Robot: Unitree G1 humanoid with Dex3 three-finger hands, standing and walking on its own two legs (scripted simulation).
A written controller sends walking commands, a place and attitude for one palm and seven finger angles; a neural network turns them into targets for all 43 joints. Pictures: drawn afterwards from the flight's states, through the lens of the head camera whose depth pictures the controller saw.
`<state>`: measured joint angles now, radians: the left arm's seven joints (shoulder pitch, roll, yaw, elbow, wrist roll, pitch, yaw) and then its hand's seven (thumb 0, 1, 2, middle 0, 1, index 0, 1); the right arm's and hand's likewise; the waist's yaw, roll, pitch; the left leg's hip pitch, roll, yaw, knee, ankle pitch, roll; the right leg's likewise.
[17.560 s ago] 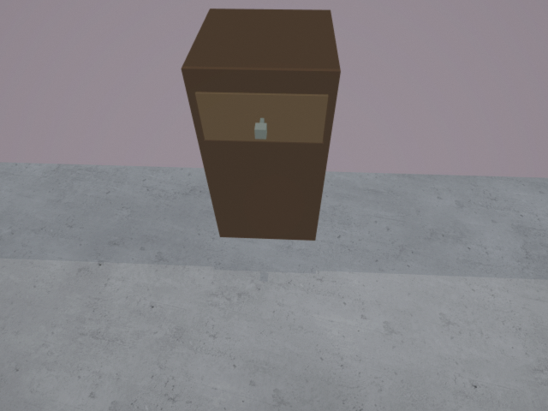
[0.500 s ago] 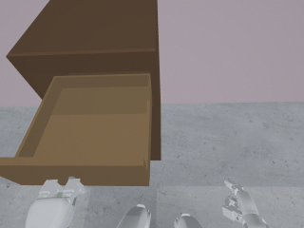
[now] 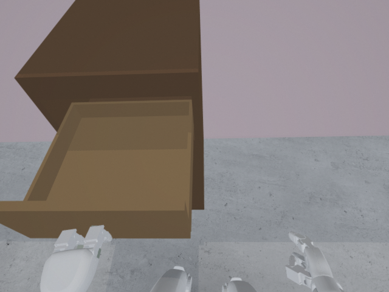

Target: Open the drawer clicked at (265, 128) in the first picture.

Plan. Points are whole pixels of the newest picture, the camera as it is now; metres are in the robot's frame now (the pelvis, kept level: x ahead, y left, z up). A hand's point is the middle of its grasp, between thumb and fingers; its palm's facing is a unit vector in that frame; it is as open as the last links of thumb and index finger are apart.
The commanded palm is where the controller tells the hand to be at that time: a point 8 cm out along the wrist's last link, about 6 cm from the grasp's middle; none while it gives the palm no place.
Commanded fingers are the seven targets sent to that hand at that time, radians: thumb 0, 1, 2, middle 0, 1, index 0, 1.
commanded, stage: lift the hand off the handle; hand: left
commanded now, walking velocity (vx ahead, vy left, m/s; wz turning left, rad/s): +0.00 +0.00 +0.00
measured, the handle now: (90, 246) +0.21 +0.24 -0.02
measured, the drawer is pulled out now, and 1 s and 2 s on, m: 0.30 0.30 0.30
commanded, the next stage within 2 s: none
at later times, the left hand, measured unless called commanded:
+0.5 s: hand (84, 265) +0.17 +0.23 -0.01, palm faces -0.05 -0.09 -0.99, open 13.6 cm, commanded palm +0.16 +0.22 +0.05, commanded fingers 0.00 -0.50 0.30 -0.30 -1.20 -0.30 -1.20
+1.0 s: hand (73, 265) +0.17 +0.23 +0.03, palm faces -0.03 -0.11 -0.99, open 13.8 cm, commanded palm +0.15 +0.23 +0.08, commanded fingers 0.00 -0.50 0.30 -0.30 -1.20 -0.30 -1.20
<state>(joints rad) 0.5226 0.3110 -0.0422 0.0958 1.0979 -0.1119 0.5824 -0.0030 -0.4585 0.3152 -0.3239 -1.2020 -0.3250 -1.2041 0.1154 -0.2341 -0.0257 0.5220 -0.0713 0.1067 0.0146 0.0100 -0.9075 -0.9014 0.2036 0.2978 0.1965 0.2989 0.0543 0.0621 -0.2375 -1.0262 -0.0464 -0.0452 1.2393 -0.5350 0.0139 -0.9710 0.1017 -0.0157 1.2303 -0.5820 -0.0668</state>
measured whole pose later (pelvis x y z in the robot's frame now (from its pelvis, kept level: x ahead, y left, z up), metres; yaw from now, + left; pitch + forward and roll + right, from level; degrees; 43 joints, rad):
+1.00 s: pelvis +0.01 +0.01 +0.04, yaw -1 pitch +13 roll -1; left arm 0.60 0.32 -0.08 -0.04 1.06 -0.04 0.52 0.00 -0.49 0.30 -0.32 -1.20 -0.32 -1.20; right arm 0.16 -0.23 -0.01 0.48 -0.05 0.12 0.05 0.01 -0.91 -0.90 0.20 0.30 0.20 0.30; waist 0.06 0.08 -0.21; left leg -0.79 -0.05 -0.02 1.05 -0.48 0.03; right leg -0.74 0.10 0.02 1.04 -0.52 -0.05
